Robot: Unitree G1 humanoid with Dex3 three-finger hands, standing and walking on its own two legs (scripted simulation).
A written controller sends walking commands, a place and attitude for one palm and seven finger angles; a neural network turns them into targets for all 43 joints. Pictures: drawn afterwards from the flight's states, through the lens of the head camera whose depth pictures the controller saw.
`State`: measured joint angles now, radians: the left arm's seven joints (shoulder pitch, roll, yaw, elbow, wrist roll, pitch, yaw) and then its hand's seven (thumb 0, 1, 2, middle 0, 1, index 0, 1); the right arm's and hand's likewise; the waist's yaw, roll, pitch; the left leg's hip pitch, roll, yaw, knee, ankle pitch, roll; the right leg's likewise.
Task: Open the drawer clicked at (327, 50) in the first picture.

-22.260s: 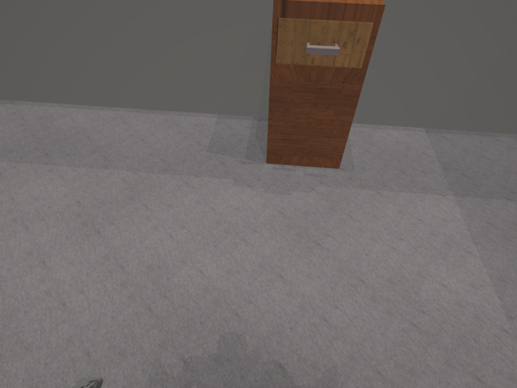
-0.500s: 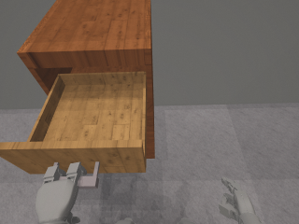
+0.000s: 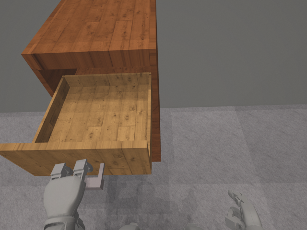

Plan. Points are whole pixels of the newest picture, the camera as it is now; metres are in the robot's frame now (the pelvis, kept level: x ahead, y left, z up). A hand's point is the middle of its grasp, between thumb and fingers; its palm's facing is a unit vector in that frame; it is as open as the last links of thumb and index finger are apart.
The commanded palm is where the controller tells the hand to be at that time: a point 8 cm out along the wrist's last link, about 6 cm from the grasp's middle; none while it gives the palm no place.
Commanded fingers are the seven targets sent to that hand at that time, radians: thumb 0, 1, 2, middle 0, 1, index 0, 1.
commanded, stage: lift the hand off the handle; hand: left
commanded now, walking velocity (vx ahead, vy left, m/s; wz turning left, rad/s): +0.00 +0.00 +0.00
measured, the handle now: (79, 175) +0.25 +0.23 -0.01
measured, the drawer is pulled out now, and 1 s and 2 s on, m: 0.30 0.30 0.30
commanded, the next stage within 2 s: draw the hand back to the body in 1.20 s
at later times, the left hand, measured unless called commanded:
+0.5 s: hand (69, 187) +0.21 +0.21 +0.04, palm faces +0.02 -0.13 -0.99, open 13.7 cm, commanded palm +0.19 +0.21 +0.11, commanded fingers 0.00 -0.50 0.30 -0.30 -1.20 -0.30 -1.20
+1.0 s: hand (52, 175) +0.21 +0.22 +0.11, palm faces +0.07 -0.15 -0.99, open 13.9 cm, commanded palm +0.18 +0.22 +0.18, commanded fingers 0.00 -0.50 0.30 -0.30 -1.20 -0.30 -1.20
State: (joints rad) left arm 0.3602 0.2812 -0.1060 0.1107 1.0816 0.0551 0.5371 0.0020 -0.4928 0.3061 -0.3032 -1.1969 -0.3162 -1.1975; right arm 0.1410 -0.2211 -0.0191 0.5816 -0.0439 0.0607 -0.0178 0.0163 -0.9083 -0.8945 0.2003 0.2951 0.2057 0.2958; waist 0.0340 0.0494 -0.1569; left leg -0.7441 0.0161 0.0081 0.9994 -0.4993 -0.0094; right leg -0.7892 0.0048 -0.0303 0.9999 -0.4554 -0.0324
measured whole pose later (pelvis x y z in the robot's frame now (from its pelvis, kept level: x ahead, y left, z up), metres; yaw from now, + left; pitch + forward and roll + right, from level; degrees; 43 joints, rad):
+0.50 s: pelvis +0.02 +0.00 +0.03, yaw +0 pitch +9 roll +1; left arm 0.44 0.31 -0.12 -0.09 1.03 0.07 0.41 0.00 -0.49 0.31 -0.32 -1.20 -0.34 -1.21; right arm 0.12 -0.23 -0.02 0.55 -0.03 0.06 0.00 0.02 -0.91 -0.89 0.20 0.29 0.20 0.30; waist 0.07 0.07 -0.12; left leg -0.51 0.01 0.01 0.80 -0.44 -0.01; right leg -0.56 0.00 -0.03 0.82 -0.41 -0.03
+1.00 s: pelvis +0.02 +0.00 +0.05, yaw +0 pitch +4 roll +0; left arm 0.49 0.38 -0.08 -0.33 0.96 0.07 0.24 0.00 -0.50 0.31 -0.32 -1.20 -0.32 -1.20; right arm 0.12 -0.25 -0.01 0.55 -0.01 0.07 0.01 0.02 -0.91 -0.89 0.20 0.29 0.20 0.30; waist 0.10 0.09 -0.08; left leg -0.34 0.01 0.01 0.65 -0.38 -0.01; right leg -0.39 0.00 -0.03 0.66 -0.35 -0.02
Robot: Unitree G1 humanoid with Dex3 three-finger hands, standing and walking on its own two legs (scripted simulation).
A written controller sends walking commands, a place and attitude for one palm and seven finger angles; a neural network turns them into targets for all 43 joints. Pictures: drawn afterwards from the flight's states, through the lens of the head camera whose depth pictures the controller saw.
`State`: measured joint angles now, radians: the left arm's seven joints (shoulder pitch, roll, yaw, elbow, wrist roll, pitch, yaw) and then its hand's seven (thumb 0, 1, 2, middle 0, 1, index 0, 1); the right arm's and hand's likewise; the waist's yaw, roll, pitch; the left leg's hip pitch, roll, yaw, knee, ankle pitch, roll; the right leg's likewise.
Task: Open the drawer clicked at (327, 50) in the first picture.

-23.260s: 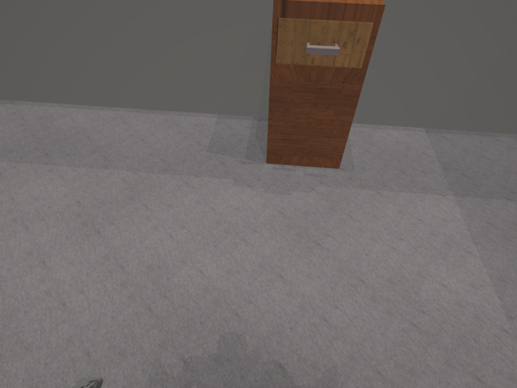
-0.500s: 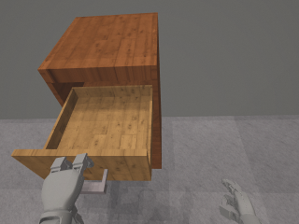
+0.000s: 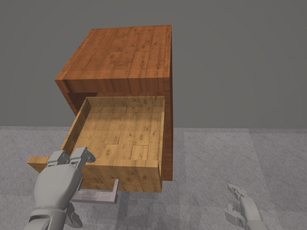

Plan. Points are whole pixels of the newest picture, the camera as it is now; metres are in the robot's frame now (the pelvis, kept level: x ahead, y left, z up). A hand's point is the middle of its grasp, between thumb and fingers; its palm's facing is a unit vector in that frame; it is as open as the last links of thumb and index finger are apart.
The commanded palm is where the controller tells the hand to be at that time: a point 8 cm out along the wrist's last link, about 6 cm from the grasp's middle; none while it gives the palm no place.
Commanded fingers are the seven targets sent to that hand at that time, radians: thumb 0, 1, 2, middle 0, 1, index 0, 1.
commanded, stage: lift the hand off the handle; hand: left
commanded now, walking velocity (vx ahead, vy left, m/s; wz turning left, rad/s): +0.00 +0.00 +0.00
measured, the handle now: (96, 189) +0.23 +0.22 -0.06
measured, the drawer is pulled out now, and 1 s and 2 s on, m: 0.30 0.30 0.30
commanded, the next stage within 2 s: draw the hand back to the body in 0.20 s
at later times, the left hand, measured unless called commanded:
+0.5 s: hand (65, 184) +0.19 +0.23 +0.09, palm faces +0.08 -0.14 -0.99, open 13.9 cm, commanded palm +0.16 +0.23 +0.15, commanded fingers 0.00 -0.50 0.30 -0.30 -1.20 -0.30 -1.20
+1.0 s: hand (59, 180) +0.18 +0.23 +0.12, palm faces +0.21 -0.70 -0.68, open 13.8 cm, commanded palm +0.15 +0.26 +0.17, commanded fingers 0.00 -0.29 0.39 -0.28 -1.07 -0.28 -1.07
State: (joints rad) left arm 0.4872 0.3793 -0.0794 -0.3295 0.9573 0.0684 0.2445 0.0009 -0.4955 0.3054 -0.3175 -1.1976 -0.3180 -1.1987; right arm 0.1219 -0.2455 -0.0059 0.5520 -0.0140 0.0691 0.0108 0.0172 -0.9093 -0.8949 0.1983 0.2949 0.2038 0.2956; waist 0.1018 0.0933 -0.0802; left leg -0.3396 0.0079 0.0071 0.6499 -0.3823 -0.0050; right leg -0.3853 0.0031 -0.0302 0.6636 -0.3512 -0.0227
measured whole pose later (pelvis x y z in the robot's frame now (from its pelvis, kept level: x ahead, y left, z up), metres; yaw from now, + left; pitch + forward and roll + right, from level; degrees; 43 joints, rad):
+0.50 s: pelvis +0.00 +0.01 +0.01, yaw -1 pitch +2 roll +0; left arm 0.52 0.41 -0.05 -0.43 0.94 0.07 0.18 0.00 -0.49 0.31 -0.32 -1.20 -0.32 -1.20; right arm 0.12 -0.23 0.02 0.53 0.00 0.08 0.03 0.02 -0.91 -0.89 0.20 0.29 0.20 0.30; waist 0.11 0.10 -0.06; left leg -0.27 0.01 0.02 0.58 -0.36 0.00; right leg -0.30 0.01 -0.02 0.57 -0.31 -0.01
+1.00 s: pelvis +0.00 +0.01 +0.01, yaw +1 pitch -1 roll +0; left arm 0.56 0.36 0.12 -0.46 0.27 -0.01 0.12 0.00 -0.48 0.31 -0.31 -1.18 -0.31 -1.19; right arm 0.15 -0.22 0.03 0.52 0.02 -0.01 -0.04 0.02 -0.91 -0.89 0.20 0.29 0.20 0.30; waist 0.07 0.09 0.01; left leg -0.18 0.00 0.00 0.53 -0.34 0.01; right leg -0.21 0.00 -0.04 0.52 -0.30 -0.01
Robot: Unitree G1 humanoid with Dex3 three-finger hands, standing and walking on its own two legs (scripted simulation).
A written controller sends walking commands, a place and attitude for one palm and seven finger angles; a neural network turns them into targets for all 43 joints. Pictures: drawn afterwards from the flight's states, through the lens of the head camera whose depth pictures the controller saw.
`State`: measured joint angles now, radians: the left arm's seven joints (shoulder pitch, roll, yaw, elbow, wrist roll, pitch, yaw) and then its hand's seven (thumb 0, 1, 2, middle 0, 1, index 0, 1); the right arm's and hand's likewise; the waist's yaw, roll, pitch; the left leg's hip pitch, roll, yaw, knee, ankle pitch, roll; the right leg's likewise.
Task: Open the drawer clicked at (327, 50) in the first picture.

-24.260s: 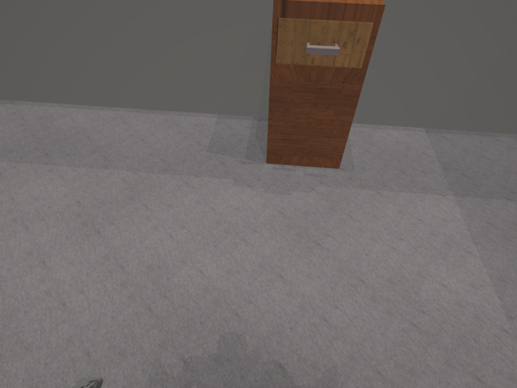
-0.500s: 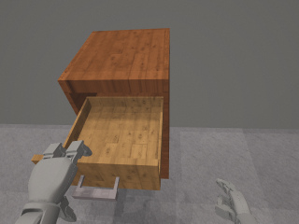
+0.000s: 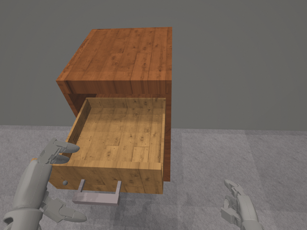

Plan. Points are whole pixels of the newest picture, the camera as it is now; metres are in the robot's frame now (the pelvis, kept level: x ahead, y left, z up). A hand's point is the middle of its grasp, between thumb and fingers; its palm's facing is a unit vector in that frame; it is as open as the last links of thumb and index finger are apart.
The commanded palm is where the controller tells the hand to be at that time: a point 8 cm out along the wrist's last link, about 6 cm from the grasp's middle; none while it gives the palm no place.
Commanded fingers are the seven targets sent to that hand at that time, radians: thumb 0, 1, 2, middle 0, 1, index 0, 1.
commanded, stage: draw the hand back to the body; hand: left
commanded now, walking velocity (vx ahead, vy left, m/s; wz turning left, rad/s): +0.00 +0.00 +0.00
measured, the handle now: (98, 191) +0.23 +0.21 -0.07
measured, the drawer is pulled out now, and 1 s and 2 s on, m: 0.30 0.30 0.30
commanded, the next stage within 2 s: step back with the hand held close in 0.90 s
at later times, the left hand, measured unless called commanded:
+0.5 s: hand (52, 168) +0.19 +0.22 +0.15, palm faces +0.36 -0.84 -0.41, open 10.4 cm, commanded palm +0.14 +0.27 +0.18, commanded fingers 0.00 0.58 0.76 -0.22 -0.50 -0.22 -0.50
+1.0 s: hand (47, 169) +0.19 +0.23 +0.16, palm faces +0.40 -0.82 -0.42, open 7.5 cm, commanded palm +0.13 +0.27 +0.18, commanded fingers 0.00 0.90 0.90 -0.20 -0.30 -0.20 -0.30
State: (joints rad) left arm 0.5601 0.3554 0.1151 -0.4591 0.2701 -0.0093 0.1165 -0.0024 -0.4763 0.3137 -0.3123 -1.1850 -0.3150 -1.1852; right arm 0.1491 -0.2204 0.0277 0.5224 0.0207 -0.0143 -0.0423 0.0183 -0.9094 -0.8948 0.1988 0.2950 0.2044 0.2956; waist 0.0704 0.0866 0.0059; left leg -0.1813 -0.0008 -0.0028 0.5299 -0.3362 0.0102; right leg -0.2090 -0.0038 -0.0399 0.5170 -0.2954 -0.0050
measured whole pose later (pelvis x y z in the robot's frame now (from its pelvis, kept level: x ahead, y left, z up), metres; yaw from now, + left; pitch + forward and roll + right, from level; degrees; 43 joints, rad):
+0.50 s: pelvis +0.01 -0.01 +0.01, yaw +1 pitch -2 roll -1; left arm 0.56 0.32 0.25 -0.48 -0.04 -0.10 0.10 0.00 0.24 0.63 -0.25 -0.71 -0.25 -0.72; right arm 0.17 -0.21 0.01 0.63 0.01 -0.14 -0.08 0.02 -0.91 -0.89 0.20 0.30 0.21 0.30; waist 0.06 0.06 0.02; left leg -0.09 0.01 -0.02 0.42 -0.30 0.00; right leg -0.11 0.01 -0.06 0.40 -0.26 -0.02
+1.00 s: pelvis +0.01 -0.01 +0.01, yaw +1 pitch -3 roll -1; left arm 0.54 0.32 0.28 -0.47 -0.05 -0.08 0.11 0.02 0.87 0.89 -0.21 -0.31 -0.21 -0.31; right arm 0.16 -0.21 0.01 0.63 0.01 -0.13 -0.07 0.02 -0.91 -0.89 0.20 0.30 0.21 0.30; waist 0.06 0.07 0.02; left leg -0.08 0.01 -0.03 0.41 -0.28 -0.01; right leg -0.10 0.01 -0.07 0.38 -0.24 -0.02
